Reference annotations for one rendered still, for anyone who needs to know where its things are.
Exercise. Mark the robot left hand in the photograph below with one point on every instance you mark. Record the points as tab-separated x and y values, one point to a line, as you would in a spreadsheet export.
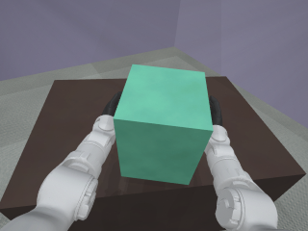
110	108

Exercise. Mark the robot right hand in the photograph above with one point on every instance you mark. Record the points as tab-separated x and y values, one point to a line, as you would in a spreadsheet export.
215	111

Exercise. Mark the robot right forearm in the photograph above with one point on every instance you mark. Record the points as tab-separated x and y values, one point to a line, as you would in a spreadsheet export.
224	165

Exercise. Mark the carton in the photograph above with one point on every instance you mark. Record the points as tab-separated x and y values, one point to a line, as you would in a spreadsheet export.
162	123

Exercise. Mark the pedestal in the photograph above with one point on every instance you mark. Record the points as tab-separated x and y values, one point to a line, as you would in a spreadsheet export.
133	204

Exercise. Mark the robot left upper arm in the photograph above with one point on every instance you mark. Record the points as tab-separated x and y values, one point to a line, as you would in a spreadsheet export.
67	196

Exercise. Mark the robot left forearm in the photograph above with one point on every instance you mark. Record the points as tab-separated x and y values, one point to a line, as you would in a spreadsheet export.
92	152

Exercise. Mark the robot right upper arm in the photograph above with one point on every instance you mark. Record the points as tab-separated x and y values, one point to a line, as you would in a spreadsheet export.
240	209

